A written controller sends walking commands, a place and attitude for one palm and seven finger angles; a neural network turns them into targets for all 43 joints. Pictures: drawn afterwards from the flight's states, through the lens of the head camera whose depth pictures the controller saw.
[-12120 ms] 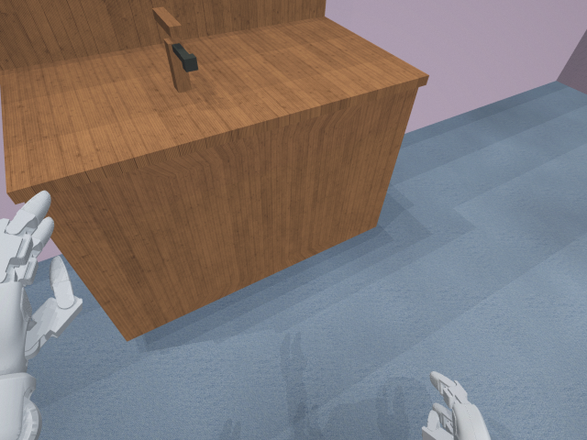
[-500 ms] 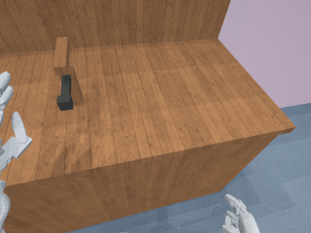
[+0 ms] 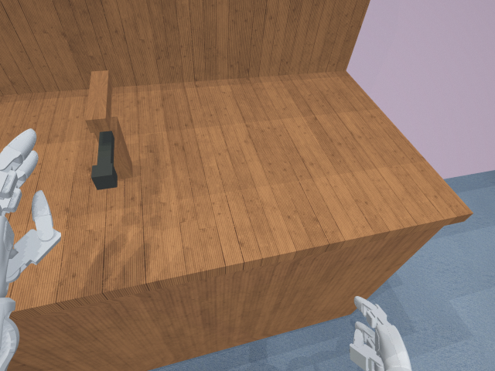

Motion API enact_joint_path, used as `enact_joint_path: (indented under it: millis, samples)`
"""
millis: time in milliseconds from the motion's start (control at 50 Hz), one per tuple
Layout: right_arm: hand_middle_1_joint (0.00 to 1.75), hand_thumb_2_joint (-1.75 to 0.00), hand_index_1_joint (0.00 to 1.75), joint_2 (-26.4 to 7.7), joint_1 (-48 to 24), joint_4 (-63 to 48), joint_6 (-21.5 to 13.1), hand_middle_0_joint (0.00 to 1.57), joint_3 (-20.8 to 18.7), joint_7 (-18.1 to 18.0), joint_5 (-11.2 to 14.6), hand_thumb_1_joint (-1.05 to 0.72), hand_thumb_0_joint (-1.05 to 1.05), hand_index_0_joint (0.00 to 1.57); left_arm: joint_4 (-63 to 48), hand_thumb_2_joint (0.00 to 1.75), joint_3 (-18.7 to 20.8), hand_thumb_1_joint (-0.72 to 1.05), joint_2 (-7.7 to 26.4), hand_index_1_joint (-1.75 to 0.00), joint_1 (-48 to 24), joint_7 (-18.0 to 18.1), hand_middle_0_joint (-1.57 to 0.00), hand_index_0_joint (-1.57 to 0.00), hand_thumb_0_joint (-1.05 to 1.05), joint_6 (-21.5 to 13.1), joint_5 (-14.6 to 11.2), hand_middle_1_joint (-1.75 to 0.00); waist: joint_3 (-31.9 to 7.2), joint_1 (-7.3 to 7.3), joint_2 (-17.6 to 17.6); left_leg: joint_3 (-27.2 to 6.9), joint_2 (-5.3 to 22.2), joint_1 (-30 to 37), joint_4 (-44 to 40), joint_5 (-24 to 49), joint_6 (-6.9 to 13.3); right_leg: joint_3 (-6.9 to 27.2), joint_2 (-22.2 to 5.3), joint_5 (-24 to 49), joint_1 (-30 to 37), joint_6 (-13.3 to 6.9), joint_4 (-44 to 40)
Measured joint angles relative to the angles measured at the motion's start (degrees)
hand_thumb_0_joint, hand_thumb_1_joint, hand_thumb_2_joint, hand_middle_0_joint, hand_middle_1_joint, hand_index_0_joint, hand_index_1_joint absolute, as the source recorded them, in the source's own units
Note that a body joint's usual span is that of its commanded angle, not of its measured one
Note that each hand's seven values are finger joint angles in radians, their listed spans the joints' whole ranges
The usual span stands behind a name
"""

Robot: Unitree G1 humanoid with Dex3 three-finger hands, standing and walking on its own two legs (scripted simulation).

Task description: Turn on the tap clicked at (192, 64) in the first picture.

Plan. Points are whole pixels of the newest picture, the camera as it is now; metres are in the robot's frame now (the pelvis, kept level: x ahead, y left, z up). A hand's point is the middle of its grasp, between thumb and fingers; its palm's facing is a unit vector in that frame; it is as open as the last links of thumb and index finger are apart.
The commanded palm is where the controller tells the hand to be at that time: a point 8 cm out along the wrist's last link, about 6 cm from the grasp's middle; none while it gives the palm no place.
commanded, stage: look again from close up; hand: left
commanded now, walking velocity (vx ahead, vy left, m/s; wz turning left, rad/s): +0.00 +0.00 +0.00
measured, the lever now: (104, 176) +0.34 +0.26 +0.13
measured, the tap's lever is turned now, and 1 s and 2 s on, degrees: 0 0 0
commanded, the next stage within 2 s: shuffle to correct the standing spot in 0.28 s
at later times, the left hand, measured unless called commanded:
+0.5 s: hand (72, 245) +0.21 +0.23 +0.16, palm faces +0.38 -0.84 -0.39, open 7.4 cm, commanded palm +0.16 +0.26 +0.18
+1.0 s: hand (114, 239) +0.23 +0.19 +0.16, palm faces +0.35 -0.84 -0.42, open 7.4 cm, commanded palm +0.17 +0.23 +0.18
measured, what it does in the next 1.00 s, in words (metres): shifts its weight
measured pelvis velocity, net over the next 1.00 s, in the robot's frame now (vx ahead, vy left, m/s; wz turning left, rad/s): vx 0.01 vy -0.05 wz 0.00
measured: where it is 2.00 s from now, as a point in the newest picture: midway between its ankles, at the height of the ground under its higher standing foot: outside the picture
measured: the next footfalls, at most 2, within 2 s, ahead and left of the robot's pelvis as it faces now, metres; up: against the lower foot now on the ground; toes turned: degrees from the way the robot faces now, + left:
none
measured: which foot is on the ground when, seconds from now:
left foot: down 0.00-1.00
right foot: down 0.00-1.00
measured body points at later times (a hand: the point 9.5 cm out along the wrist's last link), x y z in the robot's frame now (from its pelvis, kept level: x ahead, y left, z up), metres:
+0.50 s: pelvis -0.01 -0.02 +0.00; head +0.00 +0.00 +0.45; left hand +0.19 +0.28 +0.18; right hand +0.16 -0.24 -0.07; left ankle +0.03 +0.07 -0.74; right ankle +0.00 -0.16 -0.74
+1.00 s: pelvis +0.01 -0.05 +0.00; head +0.03 -0.05 +0.45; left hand +0.20 +0.24 +0.18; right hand +0.19 -0.29 -0.08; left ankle +0.03 +0.07 -0.74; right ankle +0.00 -0.16 -0.74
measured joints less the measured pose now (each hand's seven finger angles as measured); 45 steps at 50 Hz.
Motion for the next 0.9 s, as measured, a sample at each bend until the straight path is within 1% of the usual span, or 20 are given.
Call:
enact_joint_path:
  millis: [80, 180, 260, 380, 460, 560, 640, 740, 820, 900]
  samples:
    - [0.3, -0.9, 0.3, -0.1, 0.3, -0.1, 0.6, 0.2, 0.0, -0.3, 0.1, -0.91, 0.01, 0.21, 2.8, 0.9, -0.4, 0.89, -0.8, -0.3, 0.0, 0.0, -0.21, -0.21, 0.01, 0.8, -0.2, -0.3, -0.6, -0.15, 0.6, 0.1, 0.1, 0.2, -0.7, 0.5, -0.1, 0.1, 0.1, 0.5, 0.0, -0.1, -0.6]
    - [0.3, -0.9, 0.3, -0.3, 0.9, 0.0, 0.6, 0.2, 0.0, -0.7, 0.1, -0.91, 0.01, 0.21, 3.4, 0.9, -1.8, 0.89, -2.0, -0.3, 0.4, 0.0, -0.21, -0.21, 0.01, 1.6, 0.0, -0.3, -0.5, -0.23, 0.8, 0.1, 0.2, 0.2, -1.4, 1.2, -0.2, 0.1, 0.2, 1.0, -0.1, -0.3, -0.9]
    - [0.3, -0.9, 0.3, -0.3, 1.4, 0.3, 0.4, 0.2, 0.0, -0.9, 0.0, -0.91, 0.02, 0.21, 2.0, 0.9, -2.2, 0.89, -1.8, -0.3, 0.7, 0.1, -0.21, -0.21, 0.01, 1.2, 0.2, -0.3, -0.4, -0.32, 0.8, -0.1, 0.3, 0.2, -1.6, 1.5, -0.4, -0.1, 0.4, 1.1, -0.2, -0.5, -0.9]
    - [0.3, -0.9, 0.3, -0.5, 1.9, 0.7, 0.4, 0.2, -0.3, -1.0, 0.0, -0.91, 0.02, 0.21, 2.5, 0.9, -0.9, 0.89, -0.8, -0.3, 0.9, 0.3, -0.21, -0.21, 0.01, 0.3, 0.0, -0.3, -0.9, -0.58, 1.4, -0.3, 0.8, -0.1, -1.8, 1.7, -0.8, -0.3, 0.9, 1.5, -0.2, -0.8, -1.5]
    - [0.3, -0.9, 0.3, -0.7, 1.9, 1.0, 0.4, 0.2, -0.6, -1.0, 0.1, -0.91, 0.02, 0.21, 3.8, 0.9, -0.8, 0.89, -1.1, -0.3, 0.9, 0.2, -0.21, -0.21, 0.01, 0.7, -0.2, -0.3, -1.1, -0.59, 1.6, -0.2, 0.9, 0.0, -2.2, 1.8, -1.0, -0.1, 1.0, 1.5, -0.4, -1.0, -1.4]
    - [0.3, -0.9, 0.3, -0.2, 1.9, 0.6, 0.4, 0.2, -0.7, -0.9, 0.2, -0.91, 0.02, 0.2, 3.8, 0.9, -1.3, 0.89, -1.4, -0.3, 0.2, 0.1, -0.21, -0.21, 0.01, 1.5, -0.3, -0.3, -0.8, -0.45, 0.7, -0.1, 0.9, 0.5, -3.0, 2.2, -1.5, 0.0, 1.0, 0.9, -0.9, -1.4, -0.4]
    - [0.3, -0.9, 0.3, 0.4, 1.7, 0.0, 0.3, 0.2, -0.6, -0.5, 0.2, -0.91, 0.02, 0.2, 3.0, 0.9, -1.3, 0.89, -1.3, -0.3, -0.3, 0.0, -0.21, -0.21, 0.01, 1.6, -0.4, -0.3, -0.4, -0.56, 0.4, -0.5, 1.6, 0.2, -2.9, 2.2, -2.2, -0.4, 1.7, 0.6, -1.1, -2.1, -0.2]
    - [0.3, -0.9, 0.3, 0.7, 1.3, -0.6, 0.5, 0.2, -0.6, 0.1, 0.2, -0.91, 0.02, 0.21, 1.7, 0.9, -0.8, 0.89, -0.8, -0.3, 0.4, -0.2, -0.21, -0.21, 0.01, 1.6, -0.9, -0.3, -0.1, -0.84, 0.9, -1.3, 3.1, -0.6, -1.8, 1.4, -3.4, -1.1, 3.1, 0.5, -1.2, -3.2, -0.5]
    - [0.3, -0.9, 0.3, -0.3, 0.9, -0.2, 0.8, 0.2, -0.8, 0.0, 0.2, -0.91, 0.02, 0.21, 1.1, 0.9, -1.0, 0.89, -1.1, -0.3, 2.2, 0.0, -0.21, -0.21, 0.01, 2.0, -1.2, -0.3, -0.4, -1.12, 1.8, -1.6, 4.0, -1.2, -0.7, 0.6, -4.0, -1.4, 4.1, 0.2, -1.2, -3.9, -0.6]
    - [0.3, -0.9, 0.3, -1.7, 0.6, 0.3, 1.3, 0.2, -1.5, -0.8, 0.4, -0.91, 0.02, 0.21, 0.7, 0.9, -1.8, 0.89, -1.4, -0.3, 3.8, 0.2, -0.21, -0.21, 0.01, 2.9, -1.3, -0.3, -0.8, -1.24, 2.8, -1.8, 4.2, -1.1, -0.2, -0.1, -4.2, -1.5, 4.3, -0.3, -1.0, -4.1, -0.5]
